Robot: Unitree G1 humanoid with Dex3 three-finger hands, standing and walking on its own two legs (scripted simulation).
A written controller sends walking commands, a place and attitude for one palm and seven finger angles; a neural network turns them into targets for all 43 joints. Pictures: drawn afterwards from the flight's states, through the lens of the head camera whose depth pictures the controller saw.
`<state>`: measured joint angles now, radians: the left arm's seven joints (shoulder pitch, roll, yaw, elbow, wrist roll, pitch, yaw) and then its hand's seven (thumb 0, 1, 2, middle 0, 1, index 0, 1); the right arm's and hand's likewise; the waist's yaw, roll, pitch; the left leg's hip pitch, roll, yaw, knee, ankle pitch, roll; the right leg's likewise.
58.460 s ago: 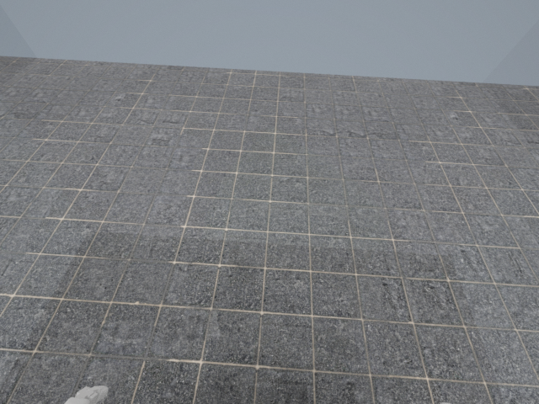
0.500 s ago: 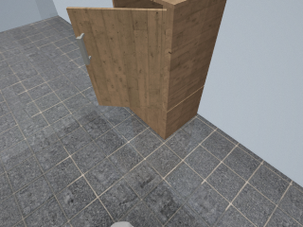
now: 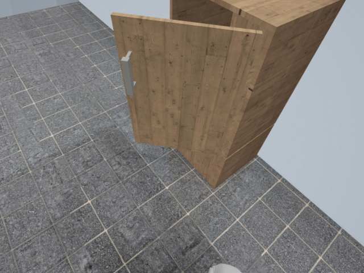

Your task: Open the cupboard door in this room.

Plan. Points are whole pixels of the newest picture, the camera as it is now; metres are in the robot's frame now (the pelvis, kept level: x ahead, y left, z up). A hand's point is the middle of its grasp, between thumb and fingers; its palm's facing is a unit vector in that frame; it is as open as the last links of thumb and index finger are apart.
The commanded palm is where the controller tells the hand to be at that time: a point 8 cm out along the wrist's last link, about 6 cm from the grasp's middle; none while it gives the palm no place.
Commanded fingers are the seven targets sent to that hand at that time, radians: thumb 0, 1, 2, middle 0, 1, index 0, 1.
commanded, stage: take the last steps up to it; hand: left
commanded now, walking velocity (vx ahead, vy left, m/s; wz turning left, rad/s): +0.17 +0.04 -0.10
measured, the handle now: (130, 73) +0.67 +0.24 +0.02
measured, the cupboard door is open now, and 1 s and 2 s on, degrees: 43 43 43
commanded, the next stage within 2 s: come to a stop and stand still in 0.06 s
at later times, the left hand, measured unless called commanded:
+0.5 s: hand (122, 250) +0.19 +0.17 -0.18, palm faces -0.01 -0.99 -0.15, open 7.4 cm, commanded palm none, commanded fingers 0.00 0.90 0.90 -0.20 -0.30 -0.20 -0.30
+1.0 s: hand out of the picture +0.05 +0.23 -0.17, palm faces +0.01 -0.97 -0.25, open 7.4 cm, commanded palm none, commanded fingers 0.00 0.90 0.90 -0.20 -0.30 -0.20 -0.30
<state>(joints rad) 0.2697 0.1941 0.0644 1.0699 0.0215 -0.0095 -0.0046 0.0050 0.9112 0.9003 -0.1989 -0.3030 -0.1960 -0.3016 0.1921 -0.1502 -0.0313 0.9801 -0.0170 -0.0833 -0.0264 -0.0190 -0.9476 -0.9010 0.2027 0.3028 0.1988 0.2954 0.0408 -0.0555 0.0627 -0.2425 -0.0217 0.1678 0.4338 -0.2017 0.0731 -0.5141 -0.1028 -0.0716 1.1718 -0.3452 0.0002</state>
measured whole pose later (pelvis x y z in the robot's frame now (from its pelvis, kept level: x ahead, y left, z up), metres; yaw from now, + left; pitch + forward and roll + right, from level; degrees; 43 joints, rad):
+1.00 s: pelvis +0.05 +0.04 -0.01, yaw -2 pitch -3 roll +0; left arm 0.32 0.19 0.00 1.02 0.02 0.02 0.03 0.00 0.91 0.90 -0.20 -0.30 -0.20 -0.30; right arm 0.20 -0.18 -0.02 0.95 -0.01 0.01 0.00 0.00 -0.91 -0.90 0.20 0.30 0.20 0.30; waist 0.03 0.01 0.04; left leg -0.23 -0.03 0.10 0.53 -0.26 0.06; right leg -0.25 -0.05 -0.01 0.56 -0.26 0.02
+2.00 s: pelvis +0.06 +0.00 +0.00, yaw -1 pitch -2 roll +0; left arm 0.32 0.12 -0.01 1.10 0.01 -0.02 0.04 0.00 0.91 0.90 -0.20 -0.30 -0.20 -0.30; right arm 0.29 -0.14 0.00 1.13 -0.01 -0.02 -0.03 0.01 -0.92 -0.90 0.20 0.30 0.19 0.29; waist 0.01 -0.01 0.02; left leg -0.18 0.01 0.06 0.42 -0.21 0.01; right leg -0.20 -0.01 -0.04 0.44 -0.22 -0.02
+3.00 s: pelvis +0.13 +0.03 -0.01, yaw -2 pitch +0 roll +1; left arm 0.15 0.14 0.03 1.02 0.01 0.00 0.04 0.00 0.92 0.90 -0.20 -0.30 -0.20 -0.30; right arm 0.30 -0.09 -0.02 1.11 0.00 -0.01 -0.05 0.00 -0.91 -0.90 0.20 0.30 0.20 0.30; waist -0.04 0.01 0.08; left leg -0.14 -0.03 0.10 0.51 -0.37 0.03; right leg -0.33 -0.01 -0.08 0.60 -0.27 -0.05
